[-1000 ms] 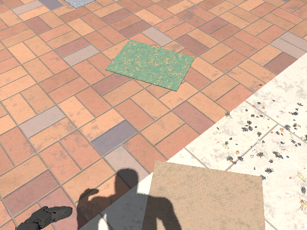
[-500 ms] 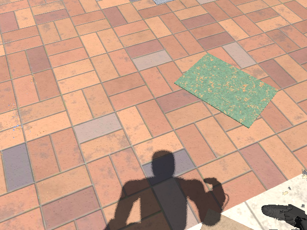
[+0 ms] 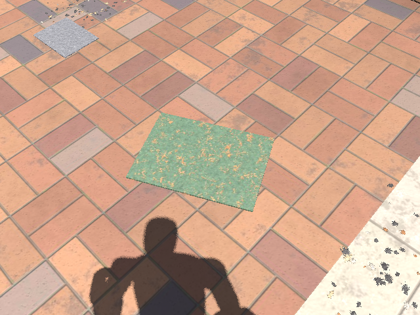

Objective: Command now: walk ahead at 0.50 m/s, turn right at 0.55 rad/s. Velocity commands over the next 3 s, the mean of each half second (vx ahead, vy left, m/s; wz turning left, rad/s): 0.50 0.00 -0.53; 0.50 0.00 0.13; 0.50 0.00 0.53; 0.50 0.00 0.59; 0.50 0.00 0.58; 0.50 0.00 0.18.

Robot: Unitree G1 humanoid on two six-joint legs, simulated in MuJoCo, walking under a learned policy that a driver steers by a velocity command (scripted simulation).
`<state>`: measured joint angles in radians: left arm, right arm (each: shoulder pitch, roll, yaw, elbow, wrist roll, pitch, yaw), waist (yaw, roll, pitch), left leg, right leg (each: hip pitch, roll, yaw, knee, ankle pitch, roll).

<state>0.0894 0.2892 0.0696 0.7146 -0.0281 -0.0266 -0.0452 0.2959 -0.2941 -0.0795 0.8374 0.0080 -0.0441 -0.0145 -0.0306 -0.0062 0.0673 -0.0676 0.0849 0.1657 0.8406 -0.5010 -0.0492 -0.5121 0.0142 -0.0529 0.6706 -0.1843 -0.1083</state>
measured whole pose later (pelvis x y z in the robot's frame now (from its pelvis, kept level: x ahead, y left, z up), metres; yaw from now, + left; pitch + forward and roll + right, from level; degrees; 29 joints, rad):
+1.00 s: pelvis +0.54 -0.09 +0.02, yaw -9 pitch +2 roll +0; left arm 0.08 0.25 0.04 0.67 0.00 -0.10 -0.01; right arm 0.40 -0.30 -0.06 0.84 0.03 -0.05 -0.01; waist -0.06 0.03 0.01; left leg -0.31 -0.01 -0.09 1.02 -0.46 0.02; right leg -0.37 0.00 -0.01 0.52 -0.18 -0.02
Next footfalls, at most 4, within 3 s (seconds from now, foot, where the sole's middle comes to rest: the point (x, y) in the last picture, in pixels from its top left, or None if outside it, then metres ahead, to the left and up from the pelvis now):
0.44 left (193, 310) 0.45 0.09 -0.75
0.92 right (287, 255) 0.61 -0.22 -0.75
1.42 left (207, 182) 0.91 0.03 -0.75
1.90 right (237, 118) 1.23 -0.10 -0.75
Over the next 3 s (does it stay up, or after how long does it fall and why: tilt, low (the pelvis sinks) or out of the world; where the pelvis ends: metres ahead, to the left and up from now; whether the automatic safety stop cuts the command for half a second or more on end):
stays up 1.53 0.32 0.01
